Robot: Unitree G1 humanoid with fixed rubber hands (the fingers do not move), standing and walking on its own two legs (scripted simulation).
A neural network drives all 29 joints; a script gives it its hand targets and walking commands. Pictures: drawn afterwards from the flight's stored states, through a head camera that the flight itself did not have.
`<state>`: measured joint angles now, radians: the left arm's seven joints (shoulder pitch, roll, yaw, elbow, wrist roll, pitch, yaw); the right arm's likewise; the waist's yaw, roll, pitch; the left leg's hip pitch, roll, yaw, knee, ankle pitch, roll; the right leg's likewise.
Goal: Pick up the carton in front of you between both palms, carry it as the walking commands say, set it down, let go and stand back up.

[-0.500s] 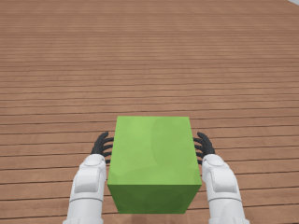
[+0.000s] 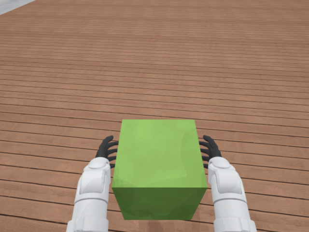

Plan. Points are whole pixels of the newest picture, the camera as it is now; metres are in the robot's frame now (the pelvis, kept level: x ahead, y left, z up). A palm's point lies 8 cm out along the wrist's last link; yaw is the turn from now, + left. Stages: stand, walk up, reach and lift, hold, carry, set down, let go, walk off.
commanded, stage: hold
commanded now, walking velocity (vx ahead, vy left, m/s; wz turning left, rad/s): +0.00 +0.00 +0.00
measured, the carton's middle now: (158, 171) +0.30 +0.00 -0.04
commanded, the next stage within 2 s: set down in 0.02 s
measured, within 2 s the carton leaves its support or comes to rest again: neither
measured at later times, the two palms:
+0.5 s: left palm (123, 160) +0.35 +0.11 -0.04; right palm (217, 165) +0.32 -0.19 -0.05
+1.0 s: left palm (135, 171) +0.41 +0.09 -0.22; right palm (209, 181) +0.36 -0.20 -0.22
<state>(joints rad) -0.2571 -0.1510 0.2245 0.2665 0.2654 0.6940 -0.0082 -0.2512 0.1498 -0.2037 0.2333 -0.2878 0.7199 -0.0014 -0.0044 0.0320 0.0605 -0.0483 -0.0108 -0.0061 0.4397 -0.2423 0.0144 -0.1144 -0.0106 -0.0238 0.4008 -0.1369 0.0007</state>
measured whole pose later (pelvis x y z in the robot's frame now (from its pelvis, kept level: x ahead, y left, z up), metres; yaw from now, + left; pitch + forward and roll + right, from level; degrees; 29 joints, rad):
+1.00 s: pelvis -0.03 +0.01 -0.15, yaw -1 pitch +38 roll +0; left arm -0.75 -0.10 0.38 0.67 0.21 0.20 0.07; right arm -0.68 0.07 -0.47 0.58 -0.21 0.22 0.00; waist -0.08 0.07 -0.19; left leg -1.49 -0.09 -0.03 1.33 -0.51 0.02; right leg -1.56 0.01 0.03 1.27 -0.37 0.02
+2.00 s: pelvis -0.08 +0.00 -0.37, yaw +1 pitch +44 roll +0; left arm -1.46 0.20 0.15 0.96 0.04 0.25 0.15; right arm -1.29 -0.16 -0.48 0.74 -0.10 0.29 -0.06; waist -0.17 0.06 0.22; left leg -2.25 -0.12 0.00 2.09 -0.62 -0.01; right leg -2.32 0.00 0.02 2.00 -0.45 0.02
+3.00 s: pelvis -0.08 +0.01 -0.40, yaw +0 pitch +38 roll -3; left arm -1.55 0.19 0.19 1.10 0.13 0.18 0.04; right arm -1.35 -0.26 -0.57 0.97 -0.10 0.19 0.07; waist -0.16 0.02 0.36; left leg -2.23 -0.13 -0.01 2.23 -0.65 0.00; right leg -2.29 -0.01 -0.01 2.11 -0.48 0.03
